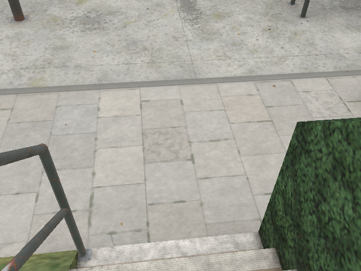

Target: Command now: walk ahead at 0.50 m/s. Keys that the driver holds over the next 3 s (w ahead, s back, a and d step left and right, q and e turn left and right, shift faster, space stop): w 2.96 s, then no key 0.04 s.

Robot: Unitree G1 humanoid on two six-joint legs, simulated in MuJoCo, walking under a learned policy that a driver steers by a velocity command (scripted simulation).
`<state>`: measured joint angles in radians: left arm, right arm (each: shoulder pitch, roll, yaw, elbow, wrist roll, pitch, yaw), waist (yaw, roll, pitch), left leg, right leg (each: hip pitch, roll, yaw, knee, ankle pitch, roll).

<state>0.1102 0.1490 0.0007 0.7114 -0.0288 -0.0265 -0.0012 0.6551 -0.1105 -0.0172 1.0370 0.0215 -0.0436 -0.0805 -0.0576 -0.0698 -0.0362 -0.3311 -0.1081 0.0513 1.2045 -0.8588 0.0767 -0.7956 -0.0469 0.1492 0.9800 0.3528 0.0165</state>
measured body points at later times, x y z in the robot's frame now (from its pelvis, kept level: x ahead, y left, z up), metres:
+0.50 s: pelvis +0.22 -0.02 -0.17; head +0.21 -0.04 +0.28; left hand +0.09 +0.17 -0.31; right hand +0.39 -0.23 -0.29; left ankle +0.43 +0.18 -0.82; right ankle +0.13 -0.14 -0.84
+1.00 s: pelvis +0.48 +0.03 -0.41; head +0.47 +0.05 +0.04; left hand +0.69 +0.22 -0.51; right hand +0.31 -0.16 -0.54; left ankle +0.34 +0.15 -1.05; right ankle +0.66 -0.11 -1.10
